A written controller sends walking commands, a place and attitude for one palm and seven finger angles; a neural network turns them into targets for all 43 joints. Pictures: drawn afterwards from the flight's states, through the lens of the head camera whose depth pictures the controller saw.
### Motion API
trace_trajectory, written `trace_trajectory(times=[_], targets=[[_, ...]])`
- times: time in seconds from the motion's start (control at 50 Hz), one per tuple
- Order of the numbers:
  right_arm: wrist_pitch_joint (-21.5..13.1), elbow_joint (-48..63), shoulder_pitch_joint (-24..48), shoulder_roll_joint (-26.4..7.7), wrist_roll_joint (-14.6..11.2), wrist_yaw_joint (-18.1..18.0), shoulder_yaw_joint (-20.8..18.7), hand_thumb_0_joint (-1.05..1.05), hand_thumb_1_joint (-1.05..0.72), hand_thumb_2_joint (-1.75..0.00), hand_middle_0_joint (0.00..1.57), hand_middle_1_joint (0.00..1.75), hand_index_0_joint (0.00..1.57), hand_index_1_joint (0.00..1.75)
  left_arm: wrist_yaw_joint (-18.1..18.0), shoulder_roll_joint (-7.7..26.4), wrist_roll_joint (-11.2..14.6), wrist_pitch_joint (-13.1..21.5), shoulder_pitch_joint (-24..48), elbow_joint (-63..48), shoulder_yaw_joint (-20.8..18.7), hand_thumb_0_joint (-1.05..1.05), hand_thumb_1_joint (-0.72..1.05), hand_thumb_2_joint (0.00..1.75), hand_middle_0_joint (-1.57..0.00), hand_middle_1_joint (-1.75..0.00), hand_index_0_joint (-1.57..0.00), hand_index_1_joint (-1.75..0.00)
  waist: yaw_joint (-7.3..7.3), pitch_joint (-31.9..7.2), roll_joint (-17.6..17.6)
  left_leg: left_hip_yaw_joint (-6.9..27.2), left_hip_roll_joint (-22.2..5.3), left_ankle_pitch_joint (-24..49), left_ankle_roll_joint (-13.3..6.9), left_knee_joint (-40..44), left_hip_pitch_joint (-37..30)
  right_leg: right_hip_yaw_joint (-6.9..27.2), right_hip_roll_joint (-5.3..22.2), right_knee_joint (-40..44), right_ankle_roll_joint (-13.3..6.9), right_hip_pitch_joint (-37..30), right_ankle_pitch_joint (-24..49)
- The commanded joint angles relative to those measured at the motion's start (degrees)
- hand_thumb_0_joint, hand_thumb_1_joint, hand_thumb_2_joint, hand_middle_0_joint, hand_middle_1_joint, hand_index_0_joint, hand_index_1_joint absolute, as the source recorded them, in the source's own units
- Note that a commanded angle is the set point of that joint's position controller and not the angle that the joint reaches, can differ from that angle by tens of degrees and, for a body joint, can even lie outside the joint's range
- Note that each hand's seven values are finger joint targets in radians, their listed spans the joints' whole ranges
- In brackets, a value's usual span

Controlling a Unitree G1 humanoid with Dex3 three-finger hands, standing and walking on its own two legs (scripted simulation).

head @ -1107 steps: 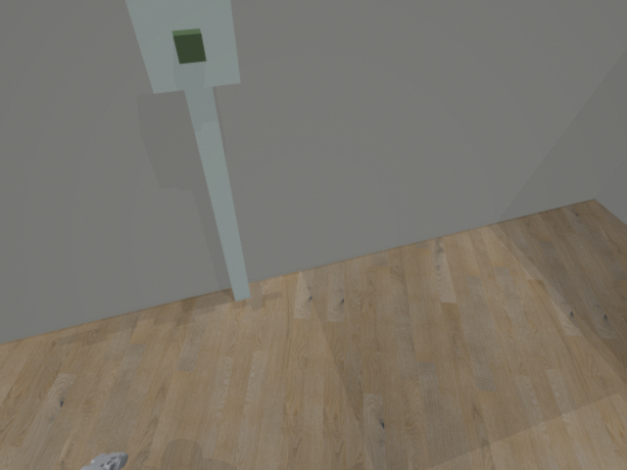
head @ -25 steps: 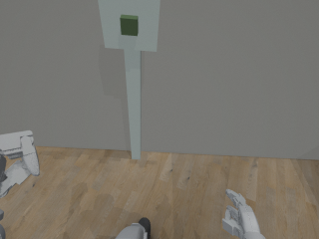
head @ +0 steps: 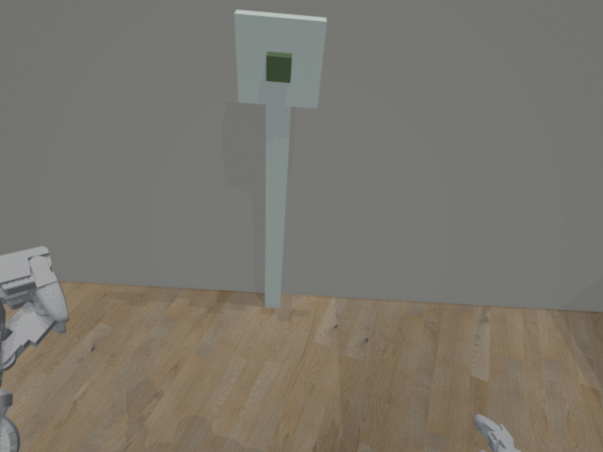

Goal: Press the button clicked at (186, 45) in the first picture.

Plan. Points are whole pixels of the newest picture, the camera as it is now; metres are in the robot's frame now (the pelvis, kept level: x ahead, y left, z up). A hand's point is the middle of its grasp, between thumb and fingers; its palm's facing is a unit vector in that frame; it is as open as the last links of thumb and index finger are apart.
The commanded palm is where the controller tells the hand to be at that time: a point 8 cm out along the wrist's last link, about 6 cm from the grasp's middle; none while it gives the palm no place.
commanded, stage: stop stepping back and stand still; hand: left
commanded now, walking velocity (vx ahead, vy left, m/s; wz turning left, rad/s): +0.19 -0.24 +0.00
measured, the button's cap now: (279, 66) +0.80 +0.10 +0.19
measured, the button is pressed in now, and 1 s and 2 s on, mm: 0 0 0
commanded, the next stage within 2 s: let the arm hang, fingers relaxed in 1.36 s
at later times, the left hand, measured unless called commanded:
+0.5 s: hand (94, 333) +0.17 +0.20 +0.18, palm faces +0.44 -0.78 -0.45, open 3.1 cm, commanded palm +0.12 +0.25 +0.19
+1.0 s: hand (61, 322) +0.18 +0.24 +0.18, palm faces +0.39 -0.79 -0.46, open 3.1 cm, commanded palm +0.13 +0.28 +0.19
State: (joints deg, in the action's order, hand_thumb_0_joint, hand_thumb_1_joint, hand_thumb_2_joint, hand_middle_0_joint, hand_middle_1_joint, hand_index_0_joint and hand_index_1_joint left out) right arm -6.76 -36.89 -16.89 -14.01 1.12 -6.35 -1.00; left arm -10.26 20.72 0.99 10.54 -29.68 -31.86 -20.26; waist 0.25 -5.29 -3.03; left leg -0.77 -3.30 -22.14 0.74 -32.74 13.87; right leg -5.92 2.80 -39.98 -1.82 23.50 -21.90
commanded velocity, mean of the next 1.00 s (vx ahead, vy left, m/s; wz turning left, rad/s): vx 0.02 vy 0.02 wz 0.00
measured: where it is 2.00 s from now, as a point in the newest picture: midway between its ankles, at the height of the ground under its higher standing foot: outside the picture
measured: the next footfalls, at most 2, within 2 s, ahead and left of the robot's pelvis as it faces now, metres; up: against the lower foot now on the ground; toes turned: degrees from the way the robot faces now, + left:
right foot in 0.26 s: +0.06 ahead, -0.11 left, +0.00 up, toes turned -3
left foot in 0.58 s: +0.08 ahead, +0.10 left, +0.00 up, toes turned +6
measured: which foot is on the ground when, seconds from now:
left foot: down 0.00-0.24, up 0.26-0.56, down 0.58-1.00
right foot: up 0.00-0.24, down 0.26-1.00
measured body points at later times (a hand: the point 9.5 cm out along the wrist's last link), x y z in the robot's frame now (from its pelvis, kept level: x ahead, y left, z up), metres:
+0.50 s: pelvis +0.01 -0.04 +0.02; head +0.00 -0.05 +0.47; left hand +0.14 +0.24 +0.21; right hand +0.18 -0.29 -0.07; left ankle +0.03 +0.10 -0.69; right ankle +0.02 -0.11 -0.72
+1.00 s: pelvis +0.01 -0.01 +0.02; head +0.02 -0.01 +0.47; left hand +0.16 +0.28 +0.20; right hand +0.19 -0.22 -0.07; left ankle +0.04 +0.10 -0.72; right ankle +0.02 -0.11 -0.72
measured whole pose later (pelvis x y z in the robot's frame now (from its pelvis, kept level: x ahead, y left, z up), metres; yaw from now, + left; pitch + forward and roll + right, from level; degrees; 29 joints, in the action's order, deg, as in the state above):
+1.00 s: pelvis +0.01 -0.01 +0.02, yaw +2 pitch -1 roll -1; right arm -5.1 -33.8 -12.6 -10.2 0.0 -4.0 1.7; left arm -8.3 21.4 1.8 12.7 -36.8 -32.4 -20.0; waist -0.5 1.7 0.9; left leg -3.4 -1.2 -11.5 -1.1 -27.1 14.7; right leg -5.3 0.0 -25.4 -1.1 11.4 -13.1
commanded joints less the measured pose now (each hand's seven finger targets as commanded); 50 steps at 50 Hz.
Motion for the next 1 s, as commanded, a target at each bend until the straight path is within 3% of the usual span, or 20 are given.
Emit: trace_trajectory(times=[0.0, 0.02, 0.04, 0.06, 0.1, 0.14, 0.18, 0.2, 0.22, 0.24, 0.26, 0.3, 0.36, 0.4, 0.5, 0.56, 0.6, 0.64, 0.72, 0.98], targets=[[-4.57, 8.47, 6.20, -5.28, -0.55, 1.34, -2.95, 0.00, -0.90, -0.90, 0.20, 0.30, 0.20, 0.30, -0.20, 12.09, -1.37, 5.81, 3.61, -13.89, -7.60, 0.00, 0.90, 0.90, -1.30, -1.50, -1.30, -1.50, 1.46, 6.11, 15.12, 23.99, -18.89, 2.52, -14.81, 19.99, -6.86, 5.20, -1.58, -25.76, 1.56, 18.93, -4.16], [-4.58, 9.12, 7.19, -4.43, -0.33, 2.33, -2.33, 0.00, -0.90, -0.90, 0.20, 0.30, 0.20, 0.30, 0.37, 12.66, -0.83, 6.22, 3.54, -18.36, -7.72, 0.00, 0.90, 0.90, -1.30, -1.50, -1.30, -1.50, 1.59, 6.63, 16.32, 27.36, -18.18, 3.04, -15.31, 20.15, -3.14, 6.58, 0.72, -25.42, 1.74, 18.82, -3.06], [-4.96, 8.70, 7.58, -4.53, -0.39, 3.07, -2.79, 0.00, -0.90, -0.90, 0.20, 0.30, 0.20, 0.30, 0.75, 14.75, -1.02, 6.83, 2.74, -20.63, -10.02, 0.00, 0.90, 0.90, -1.30, -1.50, -1.30, -1.50, 1.00, 6.48, 13.52, 24.62, -17.18, 1.82, -14.42, 20.40, -0.27, 6.89, 1.09, -24.46, 1.76, 15.93, -0.29], [-4.96, 8.93, 9.25, -4.30, -0.47, 3.58, -2.37, 0.00, -0.90, -0.90, 0.20, 0.30, 0.20, 0.30, 1.25, 11.19, -0.77, 6.59, -0.81, -18.07, -7.99, 0.00, 0.90, 0.90, -1.30, -1.50, -1.30, -1.50, 0.73, 9.75, 12.52, 19.86, -15.85, 1.34, -13.32, 20.90, 4.82, 5.87, 1.40, -20.58, 1.99, 12.36, 1.72], [-4.13, 8.69, 9.15, -4.96, -0.68, 3.41, -2.40, 0.00, -0.90, -0.90, 0.20, 0.30, 0.20, 0.30, 1.18, 9.19, -0.30, 6.20, -6.66, -13.41, -7.31, 0.00, 0.90, 0.90, -1.30, -1.50, -1.30, -1.50, 0.19, 8.72, 15.43, 8.97, -11.71, -5.42, -9.81, 20.40, 12.21, 1.40, -0.70, -9.48, 1.96, -1.55, 1.76], [-2.72, 9.32, 9.32, -5.04, -0.35, 2.66, -2.30, 0.00, -0.90, -0.90, 0.20, 0.30, 0.20, 0.30, 0.93, 9.62, -0.16, 5.82, -7.87, -10.11, -8.17, 0.00, 0.90, 0.90, -1.30, -1.50, -1.30, -1.50, -0.15, 8.00, 17.80, 5.88, -10.30, -13.02, -8.54, 19.37, 18.06, -0.93, -3.01, -4.29, 1.84, -11.44, -0.14], [-1.26, 9.17, 9.46, -4.34, -0.23, 2.05, -2.06, 0.00, -0.90, -0.90, 0.20, 0.30, 0.20, 0.30, 0.69, 9.97, -0.28, 5.32, -7.09, -5.50, -9.16, 0.00, 0.90, 0.90, -1.30, -1.50, -1.30, -1.50, -0.90, 6.41, 12.36, 4.28, -7.84, -15.77, -6.78, 9.71, 23.39, -0.49, -4.26, 3.66, 0.98, -22.63, -3.47], [-0.71, 9.10, 9.96, -3.85, -0.58, 1.93, -2.05, 0.00, -0.90, -0.90, 0.20, 0.30, 0.20, 0.30, 0.60, 10.46, -0.47, 4.79, -4.19, -5.09, -8.74, 0.00, 0.90, 0.90, -1.30, -1.50, -1.30, -1.50, -1.04, 5.86, 3.19, 1.63, -3.73, -13.84, -5.26, -3.09, 25.47, 5.57, -1.14, 11.35, -0.68, -24.75, -7.33], [-0.18, 9.36, 10.54, -2.94, -1.24, 1.96, -2.71, 0.00, -0.90, -0.90, 0.20, 0.30, 0.20, 0.30, 0.45, 12.42, -0.46, 3.95, -3.58, -3.40, -10.13, 0.00, 0.90, 0.90, -1.30, -1.50, -1.30, -1.50, -1.02, 4.73, -14.99, -2.28, 3.21, -11.08, -3.34, -23.34, 29.12, 28.80, 10.93, 23.48, -5.81, -23.02, -16.98], [-0.57, 9.35, 11.38, -4.63, -1.35, 1.94, -3.08, 0.00, -0.90, -0.90, 0.20, 0.30, 0.20, 0.30, 0.69, 11.54, 0.31, 3.84, -3.01, -1.51, -9.76, 0.00, 0.90, 0.90, -1.30, -1.50, -1.30, -1.50, -0.37, 6.16, -15.47, 2.93, 4.69, -7.92, -2.78, -35.08, 28.68, 41.75, 18.47, 29.32, -6.59, -16.47, -10.60], [-0.94, 8.37, 11.21, -4.71, -0.32, 2.11, -3.01, 0.00, -0.90, -0.90, 0.20, 0.30, 0.20, 0.30, 1.24, 13.32, 1.09, 5.45, -0.12, -5.04, -10.81, 0.00, 0.90, 0.90, -1.30, -1.50, -1.30, -1.50, 0.84, 6.66, -9.77, 3.53, 3.29, -4.29, -1.59, -38.26, 27.50, 37.02, 18.27, 27.96, -7.34, -15.32, 4.30], [-1.51, 6.82, 9.20, -4.25, -0.56, 2.66, -2.49, 0.00, -0.90, -0.90, 0.20, 0.30, 0.20, 0.30, 1.37, 10.15, 0.60, 6.66, -1.42, -6.28, -8.47, 0.00, 0.90, 0.90, -1.30, -1.50, -1.30, -1.50, 1.52, 2.08, -3.08, 4.03, 1.50, 1.84, -0.96, -36.49, 21.01, 30.58, 15.94, 26.20, -6.28, -12.97, 2.54], [-1.67, 7.85, 12.05, -3.70, -0.73, 1.99, -1.59, 0.00, -0.90, -0.90, 0.20, 0.30, 0.20, 0.30, 1.20, 10.22, 0.62, 7.73, 0.07, -10.88, -7.27, 0.00, 0.90, 0.90, -1.30, -1.50, -1.30, -1.50, 0.97, 3.16, -5.30, 1.03, 0.80, 5.90, -1.01, -25.79, 13.24, 17.00, 12.98, 25.61, -4.91, -7.98, 9.01], [-2.59, 8.22, 11.89, -3.82, -0.58, 1.49, -1.68, 0.00, -0.90, -0.90, 0.20, 0.30, 0.20, 0.30, 0.57, 10.05, 0.21, 7.95, 0.70, -11.61, -6.50, 0.00, 0.90, 0.90, -1.30, -1.50, -1.30, -1.50, 0.32, 4.39, -6.42, -1.27, 1.46, 5.66, -1.80, -15.48, 8.75, 13.84, 12.36, 25.47, -4.87, -7.57, 8.85], [-3.18, 9.13, 9.85, -3.59, -0.58, 1.21, -2.20, 0.00, -0.90, -0.90, 0.20, 0.30, 0.20, 0.30, -0.83, 9.50, 0.19, 7.81, -3.63, -10.19, -7.27, 0.00, 0.90, 0.90, -1.30, -1.50, -1.30, -1.50, -0.59, 4.51, 0.70, -2.67, 2.78, 10.34, -2.48, 5.99, -1.50, 13.10, 10.90, 22.26, -3.40, -9.20, 8.08], [-2.38, 11.03, 9.71, -5.29, -1.46, 1.50, -2.91, 0.00, -0.90, -0.90, 0.20, 0.30, 0.20, 0.30, -0.36, 9.01, 0.40, 7.93, -5.37, -10.46, -7.39, 0.00, 0.90, 0.90, -1.30, -1.50, -1.30, -1.50, -1.15, 2.09, 9.35, 6.40, -4.96, 22.79, -4.82, 9.95, -4.80, 9.14, 3.25, 14.05, 1.45, -9.94, 13.97], [-2.18, 11.47, 9.51, -5.74, -2.53, 1.80, -3.00, 0.00, -0.90, -0.90, 0.20, 0.30, 0.20, 0.30, 0.29, 9.46, 0.51, 7.72, -5.03, -8.57, -7.68, 0.00, 0.90, 0.90, -1.30, -1.50, -1.30, -1.50, -0.87, 1.16, 4.41, 5.41, -5.19, 29.93, -4.20, 6.75, -2.64, 9.03, 1.60, 14.03, 2.59, -13.47, 22.35], [-1.97, 11.64, 9.69, -4.53, -2.03, 1.73, -2.12, 0.00, -0.90, -0.90, 0.20, 0.30, 0.20, 0.30, 0.87, 9.73, 0.49, 7.36, -5.33, -9.40, -7.99, 0.00, 0.90, 0.90, -1.30, -1.50, -1.30, -1.50, -0.19, 0.98, 8.98, 3.68, -3.48, 29.27, -2.99, 7.66, -0.17, 7.93, 2.16, 13.30, 1.97, -15.47, 26.85], [-1.74, 12.47, 9.24, -4.58, -2.12, 2.27, -2.04, 0.00, -0.90, -0.90, 0.20, 0.30, 0.20, 0.30, 1.00, 8.54, 0.92, 6.61, -6.77, -11.89, -6.18, 0.00, 0.90, 0.90, -1.30, -1.50, -1.30, -1.50, -0.13, -2.86, 4.47, 2.60, -2.62, 28.90, -2.27, 6.42, -1.83, 8.37, 2.45, 14.13, 1.43, -17.95, 30.81], [-1.93, 11.66, 9.83, -4.15, -1.27, 1.60, -0.73, 0.00, -0.90, -0.90, 0.20, 0.30, 0.20, 0.30, 0.57, 8.27, 1.19, 5.11, -5.67, -9.35, -5.96, 0.00, 0.90, 0.90, -1.30, -1.50, -1.30, -1.50, -0.40, 2.35, 5.47, 3.90, -2.19, 11.40, -2.25, 12.74, 1.08, 7.48, 0.53, 19.64, 1.77, -14.25, 12.30]])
